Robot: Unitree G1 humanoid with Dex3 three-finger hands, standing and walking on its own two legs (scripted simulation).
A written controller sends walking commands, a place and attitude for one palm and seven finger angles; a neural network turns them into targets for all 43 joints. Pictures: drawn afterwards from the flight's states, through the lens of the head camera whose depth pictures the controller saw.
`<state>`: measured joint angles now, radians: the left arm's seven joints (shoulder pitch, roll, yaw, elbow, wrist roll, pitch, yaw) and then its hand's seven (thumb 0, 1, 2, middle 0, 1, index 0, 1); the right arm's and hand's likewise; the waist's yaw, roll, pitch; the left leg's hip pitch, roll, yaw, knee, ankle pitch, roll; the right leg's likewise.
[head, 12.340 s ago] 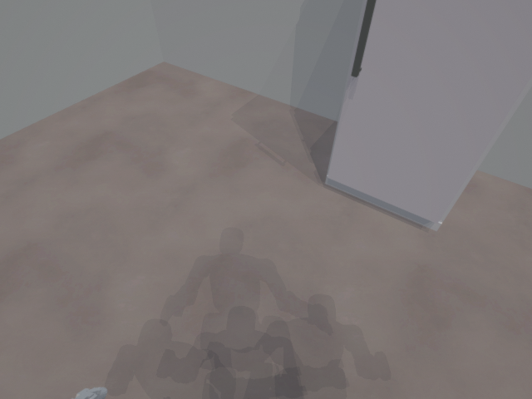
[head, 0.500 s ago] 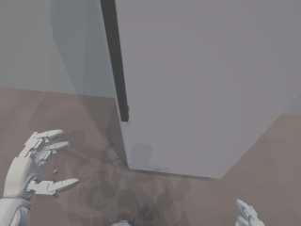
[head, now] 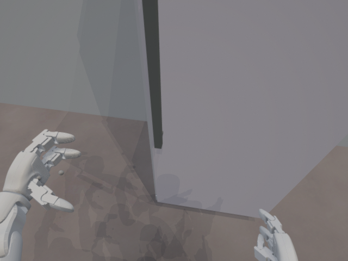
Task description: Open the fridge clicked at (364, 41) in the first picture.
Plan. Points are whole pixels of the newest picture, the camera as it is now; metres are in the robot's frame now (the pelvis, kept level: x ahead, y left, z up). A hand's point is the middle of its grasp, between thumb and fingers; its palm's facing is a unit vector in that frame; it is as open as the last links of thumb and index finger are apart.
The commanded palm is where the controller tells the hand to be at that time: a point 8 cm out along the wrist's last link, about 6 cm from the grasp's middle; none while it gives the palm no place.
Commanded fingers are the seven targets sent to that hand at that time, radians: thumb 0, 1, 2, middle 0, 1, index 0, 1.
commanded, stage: raise the hand to about handle height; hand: left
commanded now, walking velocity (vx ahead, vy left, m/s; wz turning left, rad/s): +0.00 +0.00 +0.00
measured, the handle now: (156, 77) +0.48 +0.09 +0.18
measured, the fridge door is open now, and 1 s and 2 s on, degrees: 0 0 0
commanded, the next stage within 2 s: move the hooked fingers beside the handle in 0.62 s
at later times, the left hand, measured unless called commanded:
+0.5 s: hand (63, 157) +0.28 +0.26 +0.12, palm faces +0.01 -1.00 -0.06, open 14.0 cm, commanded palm +0.25 +0.30 +0.12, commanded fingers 0.00 -0.50 0.30 -0.30 -1.20 -0.30 -1.20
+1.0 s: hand (84, 150) +0.30 +0.22 +0.11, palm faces -0.04 -1.00 -0.05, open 14.0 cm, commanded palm +0.28 +0.27 +0.12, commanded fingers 0.00 -0.50 0.30 -0.30 -1.20 -0.30 -1.20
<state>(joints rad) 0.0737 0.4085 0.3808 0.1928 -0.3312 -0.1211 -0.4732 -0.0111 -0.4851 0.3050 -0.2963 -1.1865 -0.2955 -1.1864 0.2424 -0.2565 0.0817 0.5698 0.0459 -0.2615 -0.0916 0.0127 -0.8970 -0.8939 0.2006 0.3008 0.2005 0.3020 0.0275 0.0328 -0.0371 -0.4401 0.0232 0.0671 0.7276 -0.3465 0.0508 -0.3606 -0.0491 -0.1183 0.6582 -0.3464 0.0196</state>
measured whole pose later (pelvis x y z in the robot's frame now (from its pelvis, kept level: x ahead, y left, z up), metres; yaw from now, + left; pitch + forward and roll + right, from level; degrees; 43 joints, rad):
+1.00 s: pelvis +0.00 -0.03 +0.01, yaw +0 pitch +3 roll -1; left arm -0.14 0.43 0.40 0.43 -0.32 -0.14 -0.51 -0.01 -0.50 0.30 -0.30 -1.20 -0.30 -1.20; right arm 0.26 -0.29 0.06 0.62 0.06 -0.24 -0.12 0.01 -0.90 -0.89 0.20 0.30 0.20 0.30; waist 0.00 0.04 -0.02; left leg -0.40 0.04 0.06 0.65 -0.30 0.01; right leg -0.35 -0.03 -0.12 0.63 -0.34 -0.02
